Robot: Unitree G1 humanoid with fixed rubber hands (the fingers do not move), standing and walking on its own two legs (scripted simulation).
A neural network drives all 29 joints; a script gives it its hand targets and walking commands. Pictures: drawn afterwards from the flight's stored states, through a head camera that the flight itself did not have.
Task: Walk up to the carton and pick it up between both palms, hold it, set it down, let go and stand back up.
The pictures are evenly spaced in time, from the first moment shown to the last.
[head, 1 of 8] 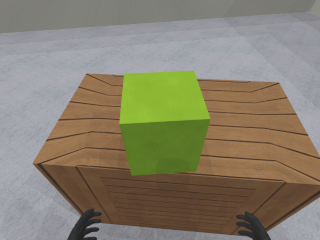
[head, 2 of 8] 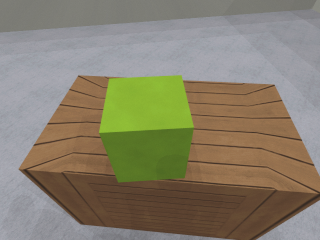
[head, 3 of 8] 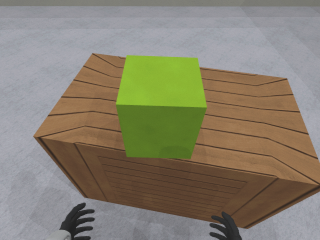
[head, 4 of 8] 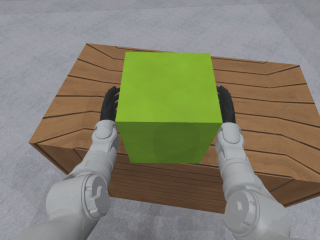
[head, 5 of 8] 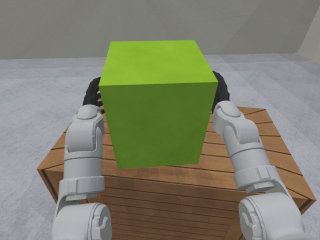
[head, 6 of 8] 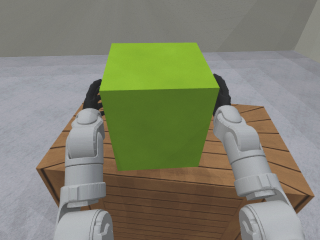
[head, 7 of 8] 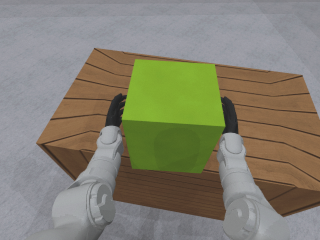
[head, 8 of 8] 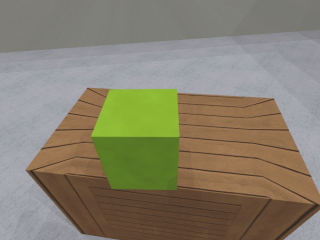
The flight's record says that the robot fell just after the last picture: no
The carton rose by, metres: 0.19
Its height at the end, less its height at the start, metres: +0.00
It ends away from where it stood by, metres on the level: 0.02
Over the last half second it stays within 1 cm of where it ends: yes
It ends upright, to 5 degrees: yes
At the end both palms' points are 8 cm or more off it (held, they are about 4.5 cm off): yes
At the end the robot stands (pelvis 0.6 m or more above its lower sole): yes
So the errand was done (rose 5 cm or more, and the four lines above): yes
